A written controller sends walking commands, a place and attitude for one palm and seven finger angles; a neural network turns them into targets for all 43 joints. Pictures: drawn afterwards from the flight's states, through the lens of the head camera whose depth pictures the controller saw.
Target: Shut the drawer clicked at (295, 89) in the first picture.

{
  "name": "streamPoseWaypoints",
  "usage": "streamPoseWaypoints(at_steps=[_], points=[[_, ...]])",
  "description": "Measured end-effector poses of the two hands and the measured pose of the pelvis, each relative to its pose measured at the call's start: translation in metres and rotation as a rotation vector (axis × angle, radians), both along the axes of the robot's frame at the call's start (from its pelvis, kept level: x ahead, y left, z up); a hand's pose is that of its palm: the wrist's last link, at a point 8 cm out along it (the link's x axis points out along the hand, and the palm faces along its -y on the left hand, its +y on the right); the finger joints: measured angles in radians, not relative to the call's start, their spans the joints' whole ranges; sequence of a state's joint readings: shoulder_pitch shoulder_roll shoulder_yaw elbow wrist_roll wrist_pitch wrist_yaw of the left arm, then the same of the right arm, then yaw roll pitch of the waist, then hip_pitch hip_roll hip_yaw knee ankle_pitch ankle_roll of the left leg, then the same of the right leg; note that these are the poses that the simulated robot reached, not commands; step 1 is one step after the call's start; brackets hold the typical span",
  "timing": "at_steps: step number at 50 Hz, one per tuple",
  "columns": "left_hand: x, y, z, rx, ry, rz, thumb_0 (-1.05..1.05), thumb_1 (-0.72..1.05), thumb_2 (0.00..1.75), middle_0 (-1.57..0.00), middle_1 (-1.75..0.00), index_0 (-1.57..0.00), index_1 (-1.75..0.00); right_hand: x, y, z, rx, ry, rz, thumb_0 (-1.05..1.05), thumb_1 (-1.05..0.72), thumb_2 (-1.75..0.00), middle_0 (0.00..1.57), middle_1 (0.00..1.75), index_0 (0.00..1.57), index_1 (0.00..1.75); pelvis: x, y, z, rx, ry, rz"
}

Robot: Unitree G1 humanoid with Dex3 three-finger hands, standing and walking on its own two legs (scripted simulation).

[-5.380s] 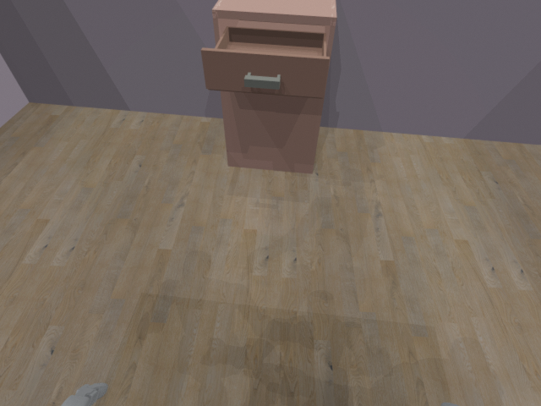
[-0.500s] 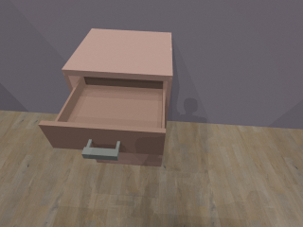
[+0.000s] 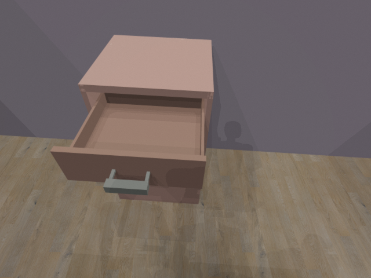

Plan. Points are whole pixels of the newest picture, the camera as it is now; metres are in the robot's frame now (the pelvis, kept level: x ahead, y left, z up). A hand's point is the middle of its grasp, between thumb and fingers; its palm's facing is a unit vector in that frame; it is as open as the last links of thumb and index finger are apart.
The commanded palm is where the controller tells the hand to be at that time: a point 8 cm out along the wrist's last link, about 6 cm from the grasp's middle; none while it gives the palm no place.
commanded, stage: look again from close up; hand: left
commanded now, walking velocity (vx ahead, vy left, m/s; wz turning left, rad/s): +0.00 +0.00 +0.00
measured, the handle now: (128, 180) +0.39 +0.19 -0.07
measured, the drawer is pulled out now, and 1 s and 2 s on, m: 0.28 0.28 0.28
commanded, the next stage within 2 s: shuffle to correct the standing spot in 0.16 s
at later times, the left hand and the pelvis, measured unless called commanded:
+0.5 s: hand out of the picture +0.02 +0.18 -0.18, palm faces -0.01 -0.99 -0.17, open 7.4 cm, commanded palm none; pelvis +0.03 +0.02 +0.00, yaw -1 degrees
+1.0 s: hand out of the picture +0.07 +0.17 -0.17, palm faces +0.07 -0.98 -0.19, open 7.4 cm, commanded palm none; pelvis +0.07 +0.00 +0.00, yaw +1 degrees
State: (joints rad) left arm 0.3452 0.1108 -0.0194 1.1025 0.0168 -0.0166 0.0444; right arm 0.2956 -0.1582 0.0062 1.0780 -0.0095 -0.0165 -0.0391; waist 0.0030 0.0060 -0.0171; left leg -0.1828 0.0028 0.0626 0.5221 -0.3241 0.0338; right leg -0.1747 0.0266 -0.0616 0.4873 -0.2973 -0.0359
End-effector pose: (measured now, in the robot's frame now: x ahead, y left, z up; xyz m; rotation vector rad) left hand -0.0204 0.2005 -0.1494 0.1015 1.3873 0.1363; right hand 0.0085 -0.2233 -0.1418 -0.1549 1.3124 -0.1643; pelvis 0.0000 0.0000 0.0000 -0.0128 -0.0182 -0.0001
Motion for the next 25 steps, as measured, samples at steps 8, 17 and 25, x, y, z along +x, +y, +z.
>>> streamPoseWaypoints(at_steps=[8,17,25], points=[[0.013,0.03,0.009,0.049,-0.001,-0.016,0.01,0.92,0.9,-0.2,-0.3,-0.19,-0.3,-0.025,0.023,-0.003,0.043,0.087,-0.006,0.01,-0.92,-0.9,0.2,0.3,0.2,0.3,0.003,0.01,0.002,0.007,0.01,-0.004],[0.025,0.037,0.008,0.047,0.003,-0.021,0.01,0.91,0.9,-0.2,-0.3,-0.19,-0.3,-0.034,0.038,-0.005,0.062,0.141,-0.02,0.0,-0.91,-0.9,0.2,0.3,0.2,0.3,0.012,0.018,0.002,0.011,0.004,-0.006],[0.035,0.024,0.0,0.017,0.032,-0.037,0.0,0.91,0.9,-0.2,-0.3,-0.19,-0.3,-0.025,0.031,-0.009,0.049,0.146,-0.048,0.0,-0.9,-0.9,0.2,0.3,0.2,0.3,0.031,0.015,-0.004,0.026,0.012,-0.016]])
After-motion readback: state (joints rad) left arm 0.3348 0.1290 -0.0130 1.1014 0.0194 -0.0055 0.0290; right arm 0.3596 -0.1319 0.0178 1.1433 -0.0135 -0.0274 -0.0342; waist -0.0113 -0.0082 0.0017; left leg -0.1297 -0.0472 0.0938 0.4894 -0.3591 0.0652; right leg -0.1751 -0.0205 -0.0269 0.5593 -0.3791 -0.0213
